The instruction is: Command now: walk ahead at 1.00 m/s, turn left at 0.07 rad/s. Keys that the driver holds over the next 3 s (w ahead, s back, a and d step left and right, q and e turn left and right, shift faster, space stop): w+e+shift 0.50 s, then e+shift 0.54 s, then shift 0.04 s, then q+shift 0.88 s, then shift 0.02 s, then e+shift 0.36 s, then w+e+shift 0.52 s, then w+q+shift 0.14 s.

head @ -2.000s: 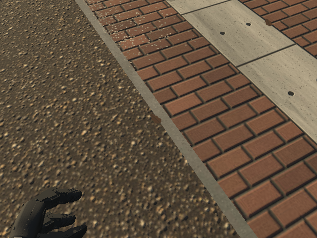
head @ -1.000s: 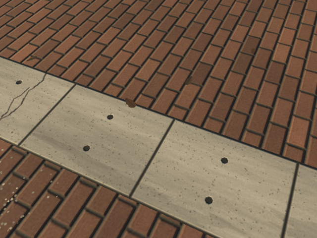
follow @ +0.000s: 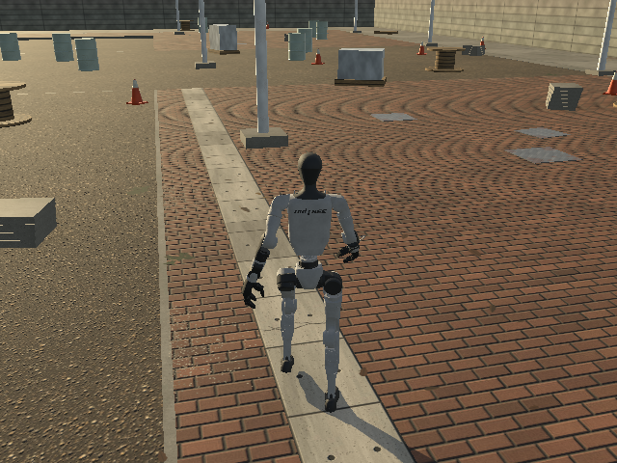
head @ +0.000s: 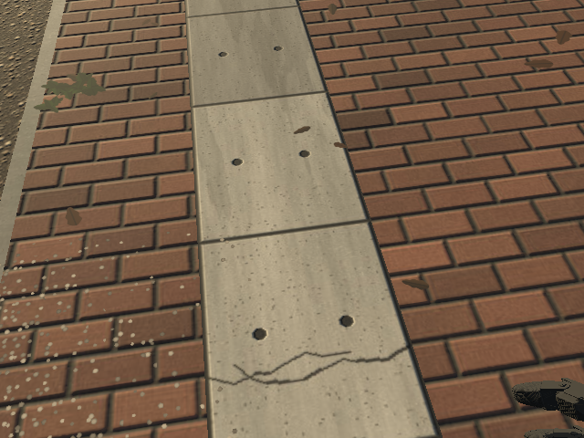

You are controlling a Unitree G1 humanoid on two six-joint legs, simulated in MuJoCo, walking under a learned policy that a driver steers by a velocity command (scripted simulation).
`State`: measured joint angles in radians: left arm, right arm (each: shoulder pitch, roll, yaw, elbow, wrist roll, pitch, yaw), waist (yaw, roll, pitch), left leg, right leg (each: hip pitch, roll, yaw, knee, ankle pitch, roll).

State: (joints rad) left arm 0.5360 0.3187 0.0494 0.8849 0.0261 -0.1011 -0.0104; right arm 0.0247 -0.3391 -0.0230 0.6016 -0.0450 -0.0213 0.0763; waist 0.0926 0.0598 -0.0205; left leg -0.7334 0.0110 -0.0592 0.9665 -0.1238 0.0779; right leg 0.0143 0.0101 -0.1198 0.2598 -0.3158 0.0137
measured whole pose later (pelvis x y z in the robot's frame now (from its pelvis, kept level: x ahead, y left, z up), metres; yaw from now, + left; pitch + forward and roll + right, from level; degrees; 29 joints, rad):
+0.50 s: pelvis +0.46 -0.04 -0.02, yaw -18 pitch +1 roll +2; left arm 0.03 0.32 0.04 0.69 0.02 -0.01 -0.09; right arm 0.48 -0.31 -0.05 0.91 -0.02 -0.11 -0.01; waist -0.06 -0.02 0.03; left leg 0.24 -0.03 0.28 0.17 -0.41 -0.02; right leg -0.79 -0.07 -0.12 0.81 0.06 -0.13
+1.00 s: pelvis +0.79 -0.16 -0.02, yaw -50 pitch +2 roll +1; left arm 0.22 0.34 0.12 0.64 -0.02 0.05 0.06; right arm -0.01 -0.27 -0.05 0.58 -0.01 -0.09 -0.02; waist 0.06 0.01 0.04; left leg -0.50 -0.08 -0.14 0.44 0.03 -0.04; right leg -0.27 0.26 0.29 0.79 -0.50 -0.08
